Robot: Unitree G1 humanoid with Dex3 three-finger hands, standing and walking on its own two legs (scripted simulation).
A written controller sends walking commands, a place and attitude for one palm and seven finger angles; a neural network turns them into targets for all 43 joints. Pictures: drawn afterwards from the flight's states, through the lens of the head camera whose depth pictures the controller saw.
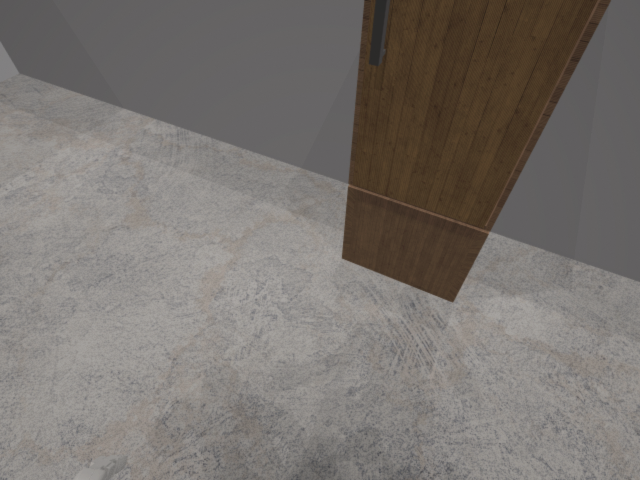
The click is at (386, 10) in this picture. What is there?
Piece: cupboard door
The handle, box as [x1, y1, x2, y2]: [369, 0, 389, 65]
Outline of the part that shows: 389,0 376,0 375,2 369,58 370,64 378,65 381,62 382,56 384,54 385,49 383,48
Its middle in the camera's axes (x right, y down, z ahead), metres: +0.13 -0.46 +0.82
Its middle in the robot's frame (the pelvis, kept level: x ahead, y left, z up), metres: +0.95 -0.09 +0.15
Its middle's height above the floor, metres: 0.92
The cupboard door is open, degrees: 0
